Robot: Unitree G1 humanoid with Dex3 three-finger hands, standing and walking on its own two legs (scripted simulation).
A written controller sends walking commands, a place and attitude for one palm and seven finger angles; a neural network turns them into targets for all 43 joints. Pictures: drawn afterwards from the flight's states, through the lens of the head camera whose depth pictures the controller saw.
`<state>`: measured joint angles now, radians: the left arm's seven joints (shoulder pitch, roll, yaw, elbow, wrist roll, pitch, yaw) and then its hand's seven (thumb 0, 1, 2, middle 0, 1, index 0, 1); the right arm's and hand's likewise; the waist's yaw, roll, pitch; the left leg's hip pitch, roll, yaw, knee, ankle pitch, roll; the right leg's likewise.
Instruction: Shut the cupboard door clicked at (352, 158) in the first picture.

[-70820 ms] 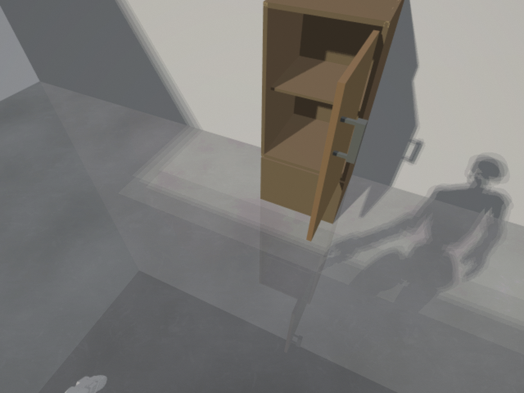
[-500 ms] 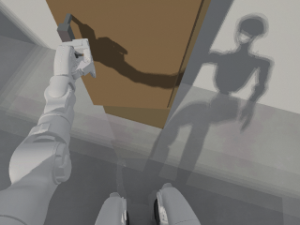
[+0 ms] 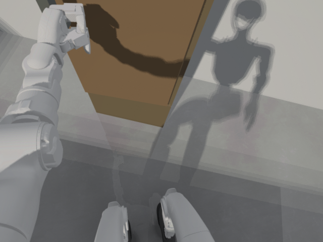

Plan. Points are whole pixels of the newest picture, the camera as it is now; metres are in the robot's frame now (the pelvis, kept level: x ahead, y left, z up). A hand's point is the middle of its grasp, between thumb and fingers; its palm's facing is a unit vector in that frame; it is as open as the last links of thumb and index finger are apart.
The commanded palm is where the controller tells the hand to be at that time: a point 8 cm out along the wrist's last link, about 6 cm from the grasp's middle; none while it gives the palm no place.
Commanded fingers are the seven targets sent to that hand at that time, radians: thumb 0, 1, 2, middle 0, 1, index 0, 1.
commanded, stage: push the door shut along its arc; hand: left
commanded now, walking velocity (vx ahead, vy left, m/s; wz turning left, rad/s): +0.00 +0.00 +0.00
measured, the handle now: (56, 10) +0.64 +0.15 +0.08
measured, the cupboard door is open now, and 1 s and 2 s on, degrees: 4 0 0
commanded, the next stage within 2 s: pull the fist back off the door in 0.36 s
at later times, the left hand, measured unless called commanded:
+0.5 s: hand (102, 17) +0.61 +0.05 +0.09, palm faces -0.30 -0.95 -0.01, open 2.9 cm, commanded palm +0.61 +0.08 +0.08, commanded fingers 0.00 0.90 0.90 -1.30 -1.50 -1.30 -1.50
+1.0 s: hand (101, 26) +0.58 +0.05 +0.09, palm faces +0.08 -1.00 -0.04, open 3.1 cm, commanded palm +0.54 +0.09 +0.08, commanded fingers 0.00 0.90 0.90 -1.30 -1.50 -1.30 -1.50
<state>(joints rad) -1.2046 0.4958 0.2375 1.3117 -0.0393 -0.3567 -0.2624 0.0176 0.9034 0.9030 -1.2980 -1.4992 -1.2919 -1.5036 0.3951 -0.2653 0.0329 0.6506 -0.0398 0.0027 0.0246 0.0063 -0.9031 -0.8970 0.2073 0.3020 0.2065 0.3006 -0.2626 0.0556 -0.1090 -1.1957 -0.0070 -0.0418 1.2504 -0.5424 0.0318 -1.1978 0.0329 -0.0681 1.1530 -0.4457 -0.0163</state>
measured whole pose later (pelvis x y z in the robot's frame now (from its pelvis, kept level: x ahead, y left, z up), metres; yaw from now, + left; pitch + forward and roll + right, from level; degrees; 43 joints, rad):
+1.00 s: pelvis +0.01 -0.02 +0.01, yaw -1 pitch +28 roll -2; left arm -1.15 0.38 0.35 1.32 0.06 -0.43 0.16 0.02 0.90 0.90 -1.30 -1.50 -1.30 -1.50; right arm 0.46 -0.26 0.01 0.63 -0.09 0.00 0.11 0.01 -0.91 -0.90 0.21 0.30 0.20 0.30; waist -0.26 0.07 -0.14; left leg -1.13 0.02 -0.01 1.17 -0.52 0.01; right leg -1.16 0.06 -0.04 1.10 -0.43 -0.04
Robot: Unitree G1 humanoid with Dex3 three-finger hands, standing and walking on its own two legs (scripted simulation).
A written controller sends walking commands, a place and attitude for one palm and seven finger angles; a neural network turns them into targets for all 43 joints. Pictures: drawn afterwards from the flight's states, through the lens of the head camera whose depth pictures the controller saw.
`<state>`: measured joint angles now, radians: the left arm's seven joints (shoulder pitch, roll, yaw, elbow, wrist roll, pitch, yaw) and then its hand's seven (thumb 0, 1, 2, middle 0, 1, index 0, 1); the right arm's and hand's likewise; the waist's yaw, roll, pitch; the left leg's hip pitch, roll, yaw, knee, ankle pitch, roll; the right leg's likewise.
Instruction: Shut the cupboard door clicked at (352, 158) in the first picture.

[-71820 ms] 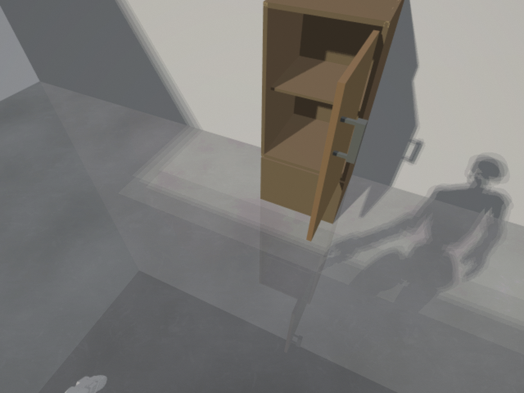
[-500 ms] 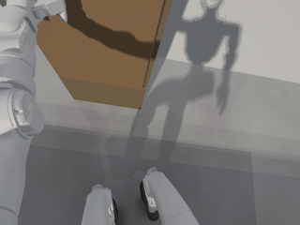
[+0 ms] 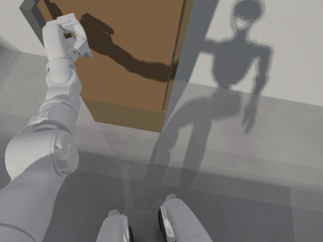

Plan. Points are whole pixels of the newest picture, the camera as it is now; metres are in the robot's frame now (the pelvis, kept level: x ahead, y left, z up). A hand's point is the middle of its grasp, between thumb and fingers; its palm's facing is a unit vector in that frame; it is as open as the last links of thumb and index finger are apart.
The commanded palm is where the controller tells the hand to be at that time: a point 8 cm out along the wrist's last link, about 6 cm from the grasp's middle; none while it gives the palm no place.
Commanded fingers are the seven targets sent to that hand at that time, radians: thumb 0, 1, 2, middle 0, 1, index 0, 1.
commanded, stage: pull the fist back off the door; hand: left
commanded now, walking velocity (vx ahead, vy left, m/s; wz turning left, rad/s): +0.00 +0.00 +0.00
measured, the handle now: (45, 23) +0.65 +0.17 +0.07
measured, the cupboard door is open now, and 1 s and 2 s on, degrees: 0 0 0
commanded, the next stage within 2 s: draw the hand back to the body in 0.34 s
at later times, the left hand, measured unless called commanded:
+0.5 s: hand (88, 63) +0.52 +0.08 +0.07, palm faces +0.08 -1.00 -0.02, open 3.1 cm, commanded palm +0.47 +0.13 +0.08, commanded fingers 0.00 0.90 0.90 -1.30 -1.50 -1.30 -1.50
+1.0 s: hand (27, 110) +0.37 +0.15 +0.15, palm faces +0.05 -1.00 -0.07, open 3.1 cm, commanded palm +0.33 +0.21 +0.17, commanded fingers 0.00 0.90 0.90 -1.08 -1.26 -1.08 -1.26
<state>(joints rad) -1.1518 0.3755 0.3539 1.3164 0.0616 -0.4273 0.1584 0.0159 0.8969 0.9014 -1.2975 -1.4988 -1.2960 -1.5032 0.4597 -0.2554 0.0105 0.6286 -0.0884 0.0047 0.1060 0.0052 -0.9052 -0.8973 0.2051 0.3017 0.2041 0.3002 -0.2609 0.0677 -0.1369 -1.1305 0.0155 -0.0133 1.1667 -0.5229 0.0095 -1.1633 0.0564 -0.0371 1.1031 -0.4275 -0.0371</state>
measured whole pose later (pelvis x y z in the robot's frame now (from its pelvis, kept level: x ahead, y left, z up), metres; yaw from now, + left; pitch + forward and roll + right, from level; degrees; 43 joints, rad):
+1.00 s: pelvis +0.02 +0.01 +0.07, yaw +1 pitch +8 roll -1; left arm -0.24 0.18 0.10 0.44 -0.13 -0.27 -0.02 0.02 0.90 0.90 -1.26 -1.46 -1.26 -1.46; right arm 0.28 -0.26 -0.01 0.54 0.04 0.03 0.00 0.01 -0.91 -0.90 0.20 0.30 0.20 0.30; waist -0.04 0.04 -0.11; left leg -0.52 -0.01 0.00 0.80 -0.43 0.02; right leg -0.57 0.03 -0.01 0.78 -0.36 -0.02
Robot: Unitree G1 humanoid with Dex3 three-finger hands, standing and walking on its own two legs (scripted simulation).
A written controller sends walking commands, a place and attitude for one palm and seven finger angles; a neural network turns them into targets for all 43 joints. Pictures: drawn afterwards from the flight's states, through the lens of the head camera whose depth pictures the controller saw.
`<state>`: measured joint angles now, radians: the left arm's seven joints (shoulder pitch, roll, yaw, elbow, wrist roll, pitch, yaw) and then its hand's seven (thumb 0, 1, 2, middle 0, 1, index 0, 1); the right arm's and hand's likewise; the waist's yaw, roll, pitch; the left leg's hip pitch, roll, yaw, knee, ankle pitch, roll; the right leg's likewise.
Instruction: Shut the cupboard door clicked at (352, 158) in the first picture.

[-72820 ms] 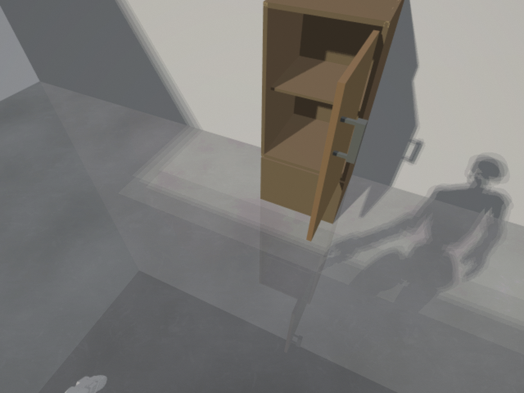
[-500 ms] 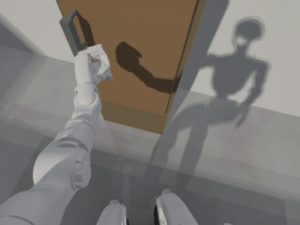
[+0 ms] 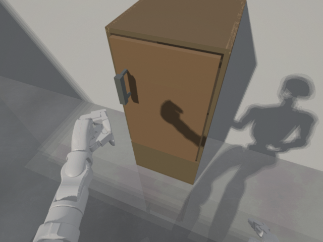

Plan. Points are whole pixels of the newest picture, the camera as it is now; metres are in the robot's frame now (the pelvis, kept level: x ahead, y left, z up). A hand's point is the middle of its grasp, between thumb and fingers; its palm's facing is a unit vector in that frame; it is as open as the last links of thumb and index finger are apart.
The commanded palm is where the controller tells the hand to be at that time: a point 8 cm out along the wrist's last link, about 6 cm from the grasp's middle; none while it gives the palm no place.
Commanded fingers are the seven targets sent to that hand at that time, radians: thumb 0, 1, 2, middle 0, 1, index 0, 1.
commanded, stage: draw the hand back to the body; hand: left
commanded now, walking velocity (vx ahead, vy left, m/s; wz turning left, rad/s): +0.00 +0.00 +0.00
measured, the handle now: (124, 86) +0.64 +0.15 +0.00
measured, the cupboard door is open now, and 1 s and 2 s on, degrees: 0 0 0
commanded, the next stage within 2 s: step back with the hand held close in 1.04 s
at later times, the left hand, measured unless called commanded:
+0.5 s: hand (30, 164) +0.24 +0.24 +0.16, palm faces +0.35 -0.87 -0.33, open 4.9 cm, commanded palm +0.19 +0.29 +0.19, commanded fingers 0.00 0.90 0.90 -0.39 -0.51 -0.39 -0.51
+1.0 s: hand out of the picture +0.19 +0.27 +0.19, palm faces +0.48 -0.79 -0.39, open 7.4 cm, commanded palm +0.14 +0.31 +0.21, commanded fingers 0.00 0.90 0.90 -0.20 -0.30 -0.20 -0.30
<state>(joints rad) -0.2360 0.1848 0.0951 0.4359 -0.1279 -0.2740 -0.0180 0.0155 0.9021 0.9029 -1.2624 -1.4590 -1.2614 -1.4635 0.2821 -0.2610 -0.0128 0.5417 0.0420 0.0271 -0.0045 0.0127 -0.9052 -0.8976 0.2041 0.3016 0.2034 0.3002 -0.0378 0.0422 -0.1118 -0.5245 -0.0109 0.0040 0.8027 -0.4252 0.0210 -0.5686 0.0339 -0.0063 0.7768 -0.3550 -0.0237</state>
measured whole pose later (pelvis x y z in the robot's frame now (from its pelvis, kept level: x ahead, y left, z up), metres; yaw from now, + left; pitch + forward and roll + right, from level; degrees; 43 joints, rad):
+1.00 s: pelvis +0.01 +0.00 +0.03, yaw +2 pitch -4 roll +0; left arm 0.47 0.33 0.32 -0.36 -0.06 -0.08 0.11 0.02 0.89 0.90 -0.22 -0.31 -0.22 -0.32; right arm 0.21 -0.22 0.02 0.64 0.01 -0.11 -0.08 0.02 -0.90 -0.90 0.21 0.30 0.21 0.30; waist 0.07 0.07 -0.02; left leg -0.10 -0.03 -0.03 0.45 -0.28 0.02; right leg -0.13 0.02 -0.03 0.43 -0.24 -0.02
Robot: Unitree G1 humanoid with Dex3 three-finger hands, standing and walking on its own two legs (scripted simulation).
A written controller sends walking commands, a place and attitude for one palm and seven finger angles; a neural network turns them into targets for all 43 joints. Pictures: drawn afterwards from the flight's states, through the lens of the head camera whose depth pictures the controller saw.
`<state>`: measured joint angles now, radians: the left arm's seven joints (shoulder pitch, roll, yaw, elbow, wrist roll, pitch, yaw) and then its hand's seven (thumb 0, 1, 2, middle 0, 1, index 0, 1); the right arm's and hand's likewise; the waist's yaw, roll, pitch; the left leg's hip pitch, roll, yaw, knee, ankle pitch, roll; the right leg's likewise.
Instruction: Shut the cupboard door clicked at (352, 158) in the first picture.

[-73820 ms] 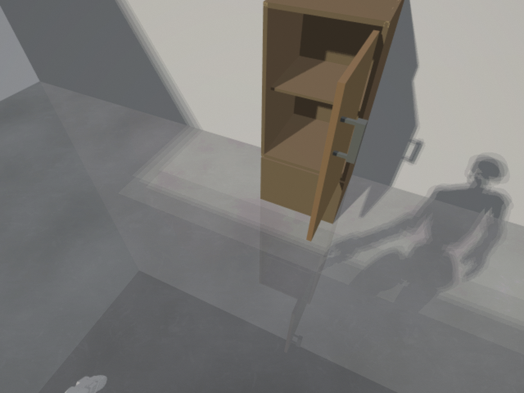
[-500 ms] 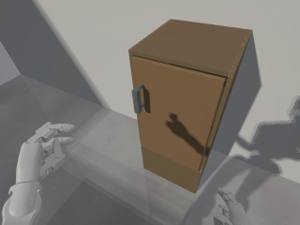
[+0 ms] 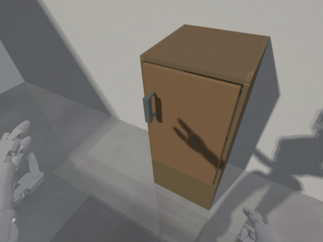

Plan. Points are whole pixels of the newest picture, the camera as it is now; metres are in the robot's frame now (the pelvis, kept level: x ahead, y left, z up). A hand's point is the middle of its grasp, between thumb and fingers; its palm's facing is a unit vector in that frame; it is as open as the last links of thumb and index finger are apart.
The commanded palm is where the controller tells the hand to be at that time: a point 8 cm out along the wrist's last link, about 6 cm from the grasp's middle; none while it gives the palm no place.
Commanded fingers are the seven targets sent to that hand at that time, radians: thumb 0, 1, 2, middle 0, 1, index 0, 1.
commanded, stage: draw the hand back to the body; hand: left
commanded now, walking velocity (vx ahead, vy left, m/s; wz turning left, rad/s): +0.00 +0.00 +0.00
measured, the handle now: (150, 107) +0.63 +0.13 -0.03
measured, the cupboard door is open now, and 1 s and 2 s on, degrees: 0 0 0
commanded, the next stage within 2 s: step back with the hand held close in 0.04 s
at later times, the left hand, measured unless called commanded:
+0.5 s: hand (28, 178) +0.18 +0.28 +0.15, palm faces +0.39 -0.77 -0.51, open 7.4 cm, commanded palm +0.12 +0.32 +0.17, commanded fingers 0.00 0.90 0.90 -0.20 -0.30 -0.20 -0.30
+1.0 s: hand out of the picture +0.10 +0.28 +0.16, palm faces +0.51 -0.75 -0.43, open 7.4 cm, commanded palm +0.04 +0.32 +0.17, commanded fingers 0.00 0.90 0.90 -0.20 -0.30 -0.20 -0.30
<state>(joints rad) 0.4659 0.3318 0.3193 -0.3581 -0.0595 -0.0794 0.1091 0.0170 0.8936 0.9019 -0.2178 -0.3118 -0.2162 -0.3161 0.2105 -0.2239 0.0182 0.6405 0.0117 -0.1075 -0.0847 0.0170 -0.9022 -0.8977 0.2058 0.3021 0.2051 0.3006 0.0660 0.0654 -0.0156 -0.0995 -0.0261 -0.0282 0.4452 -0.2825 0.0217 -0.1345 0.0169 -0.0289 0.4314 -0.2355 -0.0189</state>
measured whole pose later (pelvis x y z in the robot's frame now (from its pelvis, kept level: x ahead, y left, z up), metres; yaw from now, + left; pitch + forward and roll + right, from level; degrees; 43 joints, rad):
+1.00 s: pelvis -0.10 +0.01 -0.03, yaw +1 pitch -1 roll -1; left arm 0.48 0.39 0.44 -0.48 0.00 -0.23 0.16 0.02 0.89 0.90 -0.21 -0.30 -0.21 -0.31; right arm 0.26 -0.23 0.00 0.57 0.00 -0.05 -0.08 0.02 -0.90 -0.90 0.21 0.30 0.21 0.30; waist 0.00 0.00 -0.01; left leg -0.45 -0.02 0.00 0.74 -0.36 0.05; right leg -0.44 0.00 -0.04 0.63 -0.18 0.00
